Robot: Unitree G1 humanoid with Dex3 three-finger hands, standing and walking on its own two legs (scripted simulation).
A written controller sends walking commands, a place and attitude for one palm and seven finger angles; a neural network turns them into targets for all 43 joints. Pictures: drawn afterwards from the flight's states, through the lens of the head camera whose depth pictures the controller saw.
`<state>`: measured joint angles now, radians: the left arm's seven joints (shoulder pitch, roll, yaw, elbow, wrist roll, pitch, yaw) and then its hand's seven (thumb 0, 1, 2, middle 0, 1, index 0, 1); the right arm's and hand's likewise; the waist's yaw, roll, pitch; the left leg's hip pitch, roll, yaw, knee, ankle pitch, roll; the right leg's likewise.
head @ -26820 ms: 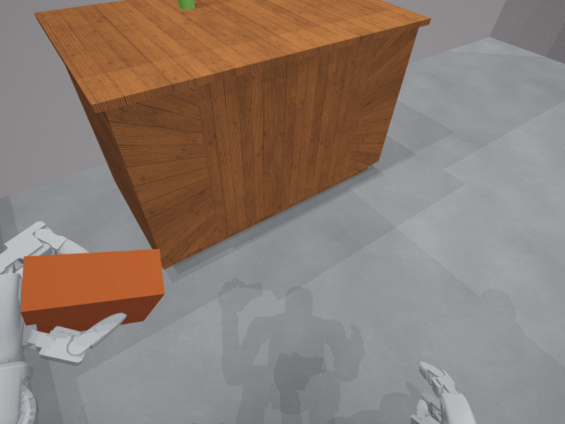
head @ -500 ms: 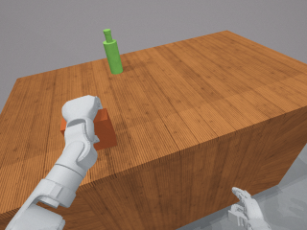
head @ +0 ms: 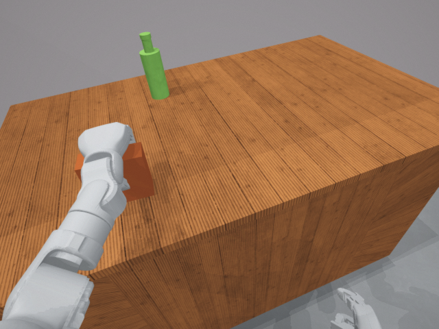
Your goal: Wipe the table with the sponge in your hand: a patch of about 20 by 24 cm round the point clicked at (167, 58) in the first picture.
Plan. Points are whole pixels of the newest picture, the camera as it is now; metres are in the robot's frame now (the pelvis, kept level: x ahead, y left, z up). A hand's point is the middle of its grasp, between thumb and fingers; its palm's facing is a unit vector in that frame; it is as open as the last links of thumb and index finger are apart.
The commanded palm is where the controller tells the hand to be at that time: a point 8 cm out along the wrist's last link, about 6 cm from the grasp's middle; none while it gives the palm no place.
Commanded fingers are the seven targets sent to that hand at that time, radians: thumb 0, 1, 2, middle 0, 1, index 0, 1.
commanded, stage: wipe forward along the third lane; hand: left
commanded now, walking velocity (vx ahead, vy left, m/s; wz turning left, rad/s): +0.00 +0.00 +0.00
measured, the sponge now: (121, 182) +0.38 +0.24 +0.09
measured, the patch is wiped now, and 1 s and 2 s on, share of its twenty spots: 0.85 0.95 0.95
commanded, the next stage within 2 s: wipe back along the third lane in 0.46 s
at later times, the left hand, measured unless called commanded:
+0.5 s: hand (111, 146) +0.44 +0.27 +0.14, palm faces -0.03 -0.04 -1.00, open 9.4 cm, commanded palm +0.42 +0.27 +0.17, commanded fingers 0.00 0.10 1.30 -1.20 -1.60 -1.20 -1.60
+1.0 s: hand (111, 151) +0.42 +0.26 +0.14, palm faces +0.06 -0.03 -1.00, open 9.4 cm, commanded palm +0.38 +0.25 +0.17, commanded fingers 0.00 0.10 1.30 -1.20 -1.60 -1.20 -1.60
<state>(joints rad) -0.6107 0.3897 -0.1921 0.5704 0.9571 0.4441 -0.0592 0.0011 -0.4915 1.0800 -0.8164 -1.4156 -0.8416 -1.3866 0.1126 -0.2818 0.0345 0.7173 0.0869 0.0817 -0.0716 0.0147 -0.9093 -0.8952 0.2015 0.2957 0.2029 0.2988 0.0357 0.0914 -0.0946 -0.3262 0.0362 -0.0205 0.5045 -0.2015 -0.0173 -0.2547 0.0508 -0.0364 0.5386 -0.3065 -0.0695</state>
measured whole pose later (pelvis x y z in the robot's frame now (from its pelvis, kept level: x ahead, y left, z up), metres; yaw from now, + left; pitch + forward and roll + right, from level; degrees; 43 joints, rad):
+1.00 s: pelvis +0.02 +0.05 +0.00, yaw +0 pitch +4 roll -1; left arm -0.71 0.30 -0.27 0.69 0.96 0.55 0.07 0.01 -0.45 1.08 -0.76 -1.47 -0.78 -1.46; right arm 0.10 -0.25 0.02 0.70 0.10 0.13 -0.01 0.01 -0.91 -0.90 0.20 0.30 0.20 0.30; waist 0.04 0.08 -0.14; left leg -0.37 -0.01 0.00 0.53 -0.23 0.02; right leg -0.26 0.01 -0.02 0.50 -0.31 -0.01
